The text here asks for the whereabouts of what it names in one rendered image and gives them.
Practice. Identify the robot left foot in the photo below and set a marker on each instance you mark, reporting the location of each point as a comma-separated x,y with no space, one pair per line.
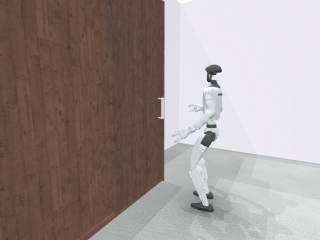
200,206

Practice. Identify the robot right hand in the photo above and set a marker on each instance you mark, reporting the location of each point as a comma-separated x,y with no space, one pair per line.
197,107

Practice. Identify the robot left upper arm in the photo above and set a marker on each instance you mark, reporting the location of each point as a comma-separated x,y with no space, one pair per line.
209,102

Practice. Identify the handle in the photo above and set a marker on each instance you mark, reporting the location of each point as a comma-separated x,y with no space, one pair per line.
162,108

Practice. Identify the robot left forearm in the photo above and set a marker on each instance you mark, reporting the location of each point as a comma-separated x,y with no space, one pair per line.
202,121

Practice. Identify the robot left hand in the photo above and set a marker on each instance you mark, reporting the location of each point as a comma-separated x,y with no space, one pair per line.
183,133

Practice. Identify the robot head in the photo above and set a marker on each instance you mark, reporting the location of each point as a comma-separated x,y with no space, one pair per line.
213,70

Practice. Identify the wardrobe door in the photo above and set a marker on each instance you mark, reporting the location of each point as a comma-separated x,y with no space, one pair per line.
56,171
135,41

